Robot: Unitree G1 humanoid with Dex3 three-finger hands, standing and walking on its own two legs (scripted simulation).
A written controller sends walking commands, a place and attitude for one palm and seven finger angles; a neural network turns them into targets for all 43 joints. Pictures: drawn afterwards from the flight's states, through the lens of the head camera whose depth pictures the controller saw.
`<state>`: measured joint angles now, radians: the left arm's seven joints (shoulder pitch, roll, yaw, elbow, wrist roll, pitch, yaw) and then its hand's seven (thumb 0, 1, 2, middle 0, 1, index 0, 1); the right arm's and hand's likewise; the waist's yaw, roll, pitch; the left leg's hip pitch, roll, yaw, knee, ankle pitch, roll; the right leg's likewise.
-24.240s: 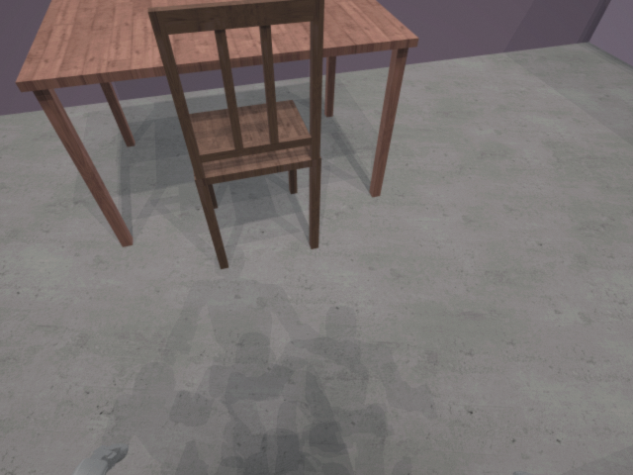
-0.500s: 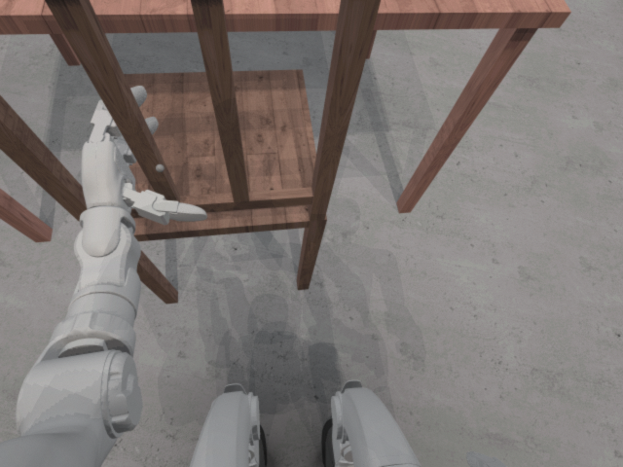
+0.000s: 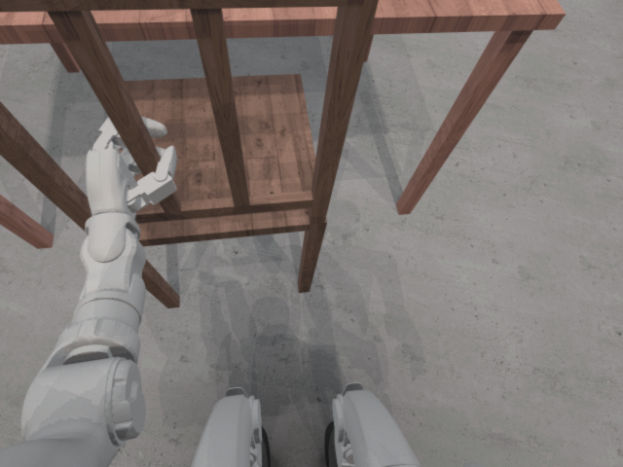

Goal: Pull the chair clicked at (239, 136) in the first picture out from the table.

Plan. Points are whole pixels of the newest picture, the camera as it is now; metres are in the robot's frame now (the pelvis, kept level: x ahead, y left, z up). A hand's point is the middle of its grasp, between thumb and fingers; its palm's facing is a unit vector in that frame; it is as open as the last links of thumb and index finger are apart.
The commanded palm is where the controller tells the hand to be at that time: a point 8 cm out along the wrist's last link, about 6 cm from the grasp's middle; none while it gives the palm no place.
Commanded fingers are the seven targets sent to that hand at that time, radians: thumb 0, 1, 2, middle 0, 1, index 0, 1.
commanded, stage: hook a spindle and tug to test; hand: left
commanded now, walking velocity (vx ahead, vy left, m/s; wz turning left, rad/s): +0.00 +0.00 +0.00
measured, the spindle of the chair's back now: (137, 138) +0.50 +0.19 +0.06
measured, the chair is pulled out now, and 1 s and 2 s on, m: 0.00 0.05 0.21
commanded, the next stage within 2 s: step backward, pulling the chair out in 0.64 s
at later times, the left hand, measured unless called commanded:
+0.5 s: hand (157, 194) +0.45 +0.17 +0.03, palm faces +0.11 -0.99 -0.01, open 5.5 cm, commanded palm +0.41 +0.21 +0.03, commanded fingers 0.00 0.90 0.90 -0.50 -1.45 -0.50 -1.45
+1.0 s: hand (159, 204) +0.42 +0.16 +0.05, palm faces +0.15 -0.98 -0.09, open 5.6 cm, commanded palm +0.40 +0.21 +0.04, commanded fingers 0.00 0.90 0.90 -0.50 -1.45 -0.50 -1.45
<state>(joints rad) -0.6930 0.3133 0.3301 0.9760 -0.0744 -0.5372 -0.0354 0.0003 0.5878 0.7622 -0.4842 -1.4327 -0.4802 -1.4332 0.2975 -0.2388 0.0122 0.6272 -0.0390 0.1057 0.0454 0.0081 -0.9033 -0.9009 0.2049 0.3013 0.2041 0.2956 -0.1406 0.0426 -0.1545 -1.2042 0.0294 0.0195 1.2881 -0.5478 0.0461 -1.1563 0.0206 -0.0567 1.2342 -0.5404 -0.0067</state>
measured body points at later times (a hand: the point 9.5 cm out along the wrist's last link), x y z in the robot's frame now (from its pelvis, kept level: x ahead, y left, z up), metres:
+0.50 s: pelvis +0.01 +0.00 +0.01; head +0.15 +0.02 +0.44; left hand +0.43 +0.22 +0.03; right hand +0.08 -0.25 -0.11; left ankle +0.02 +0.09 -0.62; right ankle +0.02 -0.12 -0.62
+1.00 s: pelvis +0.02 +0.01 +0.08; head +0.12 +0.02 +0.52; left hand +0.41 +0.21 +0.05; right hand +0.09 -0.24 -0.04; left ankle +0.02 +0.09 -0.62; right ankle +0.02 -0.12 -0.62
